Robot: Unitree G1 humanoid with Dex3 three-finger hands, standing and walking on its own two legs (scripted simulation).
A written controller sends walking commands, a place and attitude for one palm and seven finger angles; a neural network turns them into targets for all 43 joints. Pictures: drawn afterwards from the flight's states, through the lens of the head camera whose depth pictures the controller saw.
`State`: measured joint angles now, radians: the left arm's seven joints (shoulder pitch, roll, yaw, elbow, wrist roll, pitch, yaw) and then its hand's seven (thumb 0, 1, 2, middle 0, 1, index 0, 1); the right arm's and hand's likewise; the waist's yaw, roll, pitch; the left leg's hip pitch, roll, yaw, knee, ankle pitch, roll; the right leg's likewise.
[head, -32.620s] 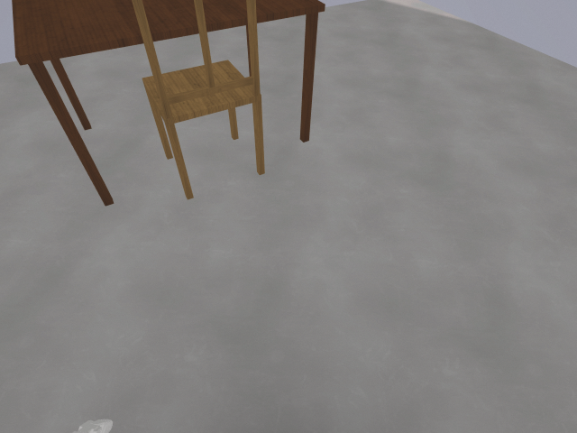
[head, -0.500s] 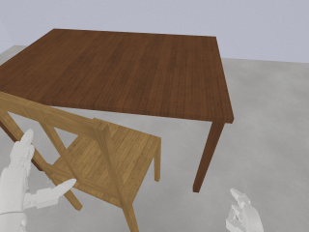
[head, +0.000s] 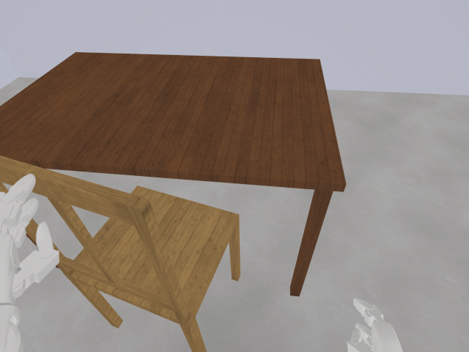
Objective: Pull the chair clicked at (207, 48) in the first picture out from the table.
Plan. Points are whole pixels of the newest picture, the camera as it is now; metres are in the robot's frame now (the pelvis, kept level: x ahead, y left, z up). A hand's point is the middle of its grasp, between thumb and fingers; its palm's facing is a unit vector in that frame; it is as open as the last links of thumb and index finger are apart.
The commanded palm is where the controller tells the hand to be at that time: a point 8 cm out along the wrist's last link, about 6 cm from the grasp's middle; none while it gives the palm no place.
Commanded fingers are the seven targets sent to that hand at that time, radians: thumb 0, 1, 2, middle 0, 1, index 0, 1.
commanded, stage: draw the hand back to the body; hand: left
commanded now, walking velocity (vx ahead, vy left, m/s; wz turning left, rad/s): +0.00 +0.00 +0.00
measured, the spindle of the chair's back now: (89, 244) +0.33 +0.38 -0.07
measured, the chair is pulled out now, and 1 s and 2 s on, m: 0.12 0.12 0.12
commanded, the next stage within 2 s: step back with the hand held close in 0.14 s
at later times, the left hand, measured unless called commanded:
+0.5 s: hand (52, 266) +0.17 +0.26 +0.15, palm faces +0.39 -0.80 -0.46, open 7.5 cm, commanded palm +0.11 +0.30 +0.17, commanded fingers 0.00 0.90 0.90 -0.20 -0.30 -0.20 -0.30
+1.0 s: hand out of the picture +0.10 +0.29 +0.16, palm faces +0.44 -0.76 -0.48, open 7.4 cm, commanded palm +0.04 +0.33 +0.17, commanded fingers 0.00 0.90 0.90 -0.20 -0.30 -0.20 -0.30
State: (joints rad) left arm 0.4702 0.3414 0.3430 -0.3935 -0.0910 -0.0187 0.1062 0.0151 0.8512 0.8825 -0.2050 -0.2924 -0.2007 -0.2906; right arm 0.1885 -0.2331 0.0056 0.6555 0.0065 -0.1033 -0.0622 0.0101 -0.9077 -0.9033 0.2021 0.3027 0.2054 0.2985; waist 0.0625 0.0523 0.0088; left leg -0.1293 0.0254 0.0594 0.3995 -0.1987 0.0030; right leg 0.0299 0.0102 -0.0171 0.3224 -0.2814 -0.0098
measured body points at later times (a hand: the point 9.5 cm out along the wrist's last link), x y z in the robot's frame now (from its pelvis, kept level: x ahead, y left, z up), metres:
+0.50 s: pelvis -0.03 +0.00 +0.00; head -0.02 -0.02 +0.45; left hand +0.14 +0.30 +0.18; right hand +0.17 -0.24 -0.09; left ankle +0.02 +0.12 -0.74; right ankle -0.06 -0.11 -0.74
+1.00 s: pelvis -0.09 +0.03 -0.01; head -0.08 +0.02 +0.44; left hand +0.08 +0.33 +0.18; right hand +0.09 -0.21 -0.09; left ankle +0.01 +0.12 -0.74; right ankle -0.06 -0.11 -0.74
